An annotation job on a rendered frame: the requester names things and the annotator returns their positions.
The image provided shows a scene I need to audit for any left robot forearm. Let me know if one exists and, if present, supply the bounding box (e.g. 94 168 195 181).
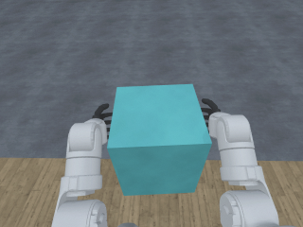
51 118 108 227

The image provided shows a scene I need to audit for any right robot forearm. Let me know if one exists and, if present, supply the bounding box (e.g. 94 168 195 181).
208 112 279 223

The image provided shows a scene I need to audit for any right robot upper arm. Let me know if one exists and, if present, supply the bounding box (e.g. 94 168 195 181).
220 189 296 227

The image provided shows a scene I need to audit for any carton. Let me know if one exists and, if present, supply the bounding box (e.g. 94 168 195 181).
107 84 212 196

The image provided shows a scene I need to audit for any robot left hand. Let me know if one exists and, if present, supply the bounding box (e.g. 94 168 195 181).
92 103 113 139

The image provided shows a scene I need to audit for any left robot upper arm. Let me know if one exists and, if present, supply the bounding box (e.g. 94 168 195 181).
52 199 108 227

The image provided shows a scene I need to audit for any robot right hand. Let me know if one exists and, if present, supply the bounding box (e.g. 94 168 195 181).
201 98 221 133

